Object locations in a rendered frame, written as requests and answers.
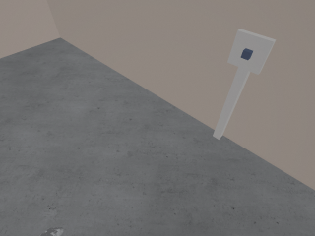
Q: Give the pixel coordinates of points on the button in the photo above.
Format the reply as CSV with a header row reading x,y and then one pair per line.
x,y
246,54

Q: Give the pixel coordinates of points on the panel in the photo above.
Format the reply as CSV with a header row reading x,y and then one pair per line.
x,y
261,47

